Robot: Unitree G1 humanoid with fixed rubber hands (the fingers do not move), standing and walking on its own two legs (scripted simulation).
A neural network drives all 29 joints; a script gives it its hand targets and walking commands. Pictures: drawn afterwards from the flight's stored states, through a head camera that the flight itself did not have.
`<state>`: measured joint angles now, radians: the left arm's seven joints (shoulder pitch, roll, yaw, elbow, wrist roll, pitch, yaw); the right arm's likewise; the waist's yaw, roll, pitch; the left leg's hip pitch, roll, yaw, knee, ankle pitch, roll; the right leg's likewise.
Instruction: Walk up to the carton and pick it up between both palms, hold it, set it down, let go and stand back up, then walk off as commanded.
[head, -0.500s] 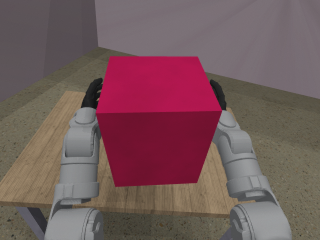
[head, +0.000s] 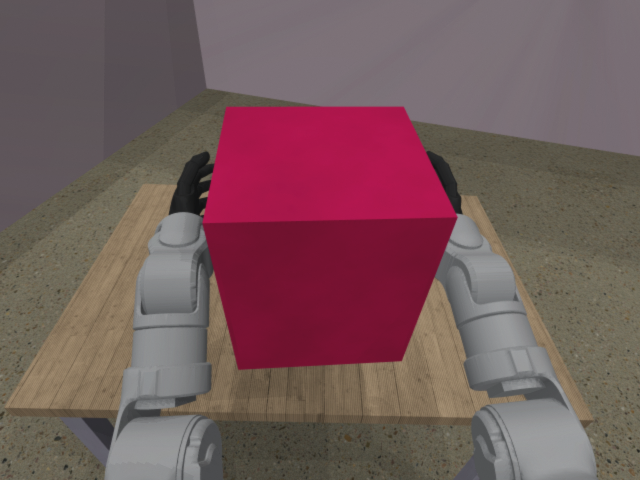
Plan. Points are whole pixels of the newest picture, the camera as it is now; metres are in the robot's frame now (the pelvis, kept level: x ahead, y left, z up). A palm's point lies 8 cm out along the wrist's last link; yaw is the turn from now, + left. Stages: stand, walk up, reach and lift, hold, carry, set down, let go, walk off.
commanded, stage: hold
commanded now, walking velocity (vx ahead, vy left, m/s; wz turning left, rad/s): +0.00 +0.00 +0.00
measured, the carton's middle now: (319, 241) +0.36 +0.00 +0.16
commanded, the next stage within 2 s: none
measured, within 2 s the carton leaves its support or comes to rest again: neither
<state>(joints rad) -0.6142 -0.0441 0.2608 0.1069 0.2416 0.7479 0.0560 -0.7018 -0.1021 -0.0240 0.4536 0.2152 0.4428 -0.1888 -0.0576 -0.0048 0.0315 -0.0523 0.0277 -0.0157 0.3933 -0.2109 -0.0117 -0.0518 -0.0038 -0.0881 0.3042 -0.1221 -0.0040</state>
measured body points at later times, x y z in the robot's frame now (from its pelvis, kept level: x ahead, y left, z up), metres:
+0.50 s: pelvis -0.01 +0.00 +0.00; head -0.06 +0.02 +0.45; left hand +0.37 +0.15 +0.20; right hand +0.37 -0.16 +0.19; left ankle +0.01 +0.12 -0.75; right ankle +0.04 -0.12 -0.75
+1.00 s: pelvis +0.00 -0.01 +0.00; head -0.06 +0.02 +0.44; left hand +0.37 +0.16 +0.20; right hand +0.38 -0.15 +0.21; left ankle +0.01 +0.12 -0.75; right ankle +0.04 -0.12 -0.75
